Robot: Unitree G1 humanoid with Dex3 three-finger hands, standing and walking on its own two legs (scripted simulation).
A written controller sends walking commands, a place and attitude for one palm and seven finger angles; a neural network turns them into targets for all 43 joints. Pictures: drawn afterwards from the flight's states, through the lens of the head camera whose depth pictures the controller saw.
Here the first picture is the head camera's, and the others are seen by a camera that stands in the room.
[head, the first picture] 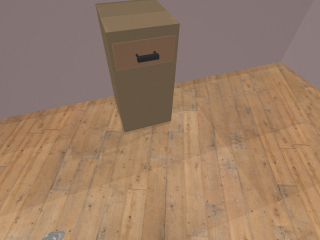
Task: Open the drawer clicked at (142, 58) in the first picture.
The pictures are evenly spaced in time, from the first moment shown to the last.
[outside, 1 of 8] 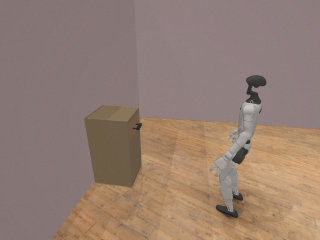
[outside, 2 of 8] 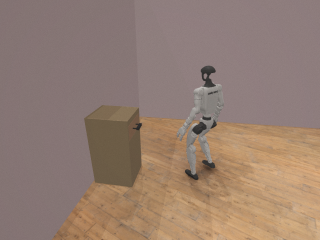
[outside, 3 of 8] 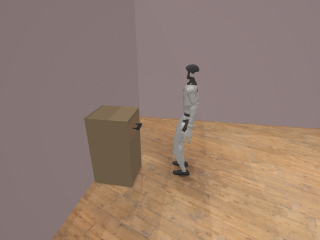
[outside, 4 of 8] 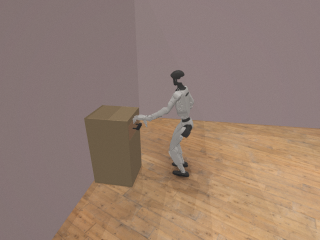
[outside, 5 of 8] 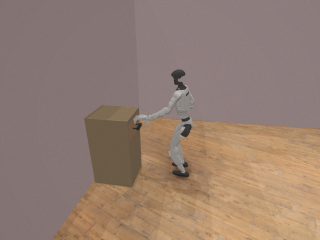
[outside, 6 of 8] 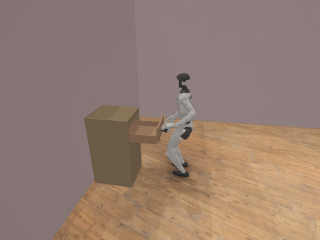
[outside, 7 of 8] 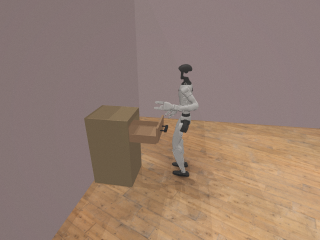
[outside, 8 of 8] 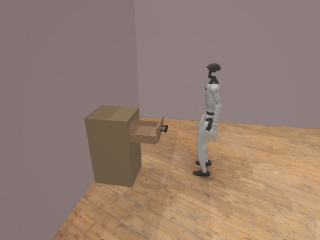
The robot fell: no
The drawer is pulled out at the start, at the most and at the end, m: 0.00 0.30 0.29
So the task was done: yes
